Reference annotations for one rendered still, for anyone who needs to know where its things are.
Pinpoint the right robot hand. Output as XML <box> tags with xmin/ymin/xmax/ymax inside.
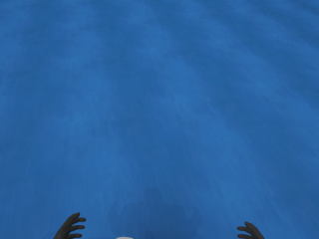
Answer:
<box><xmin>237</xmin><ymin>221</ymin><xmax>264</xmax><ymax>239</ymax></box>

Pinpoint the left robot hand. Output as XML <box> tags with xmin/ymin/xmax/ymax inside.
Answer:
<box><xmin>53</xmin><ymin>212</ymin><xmax>87</xmax><ymax>239</ymax></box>

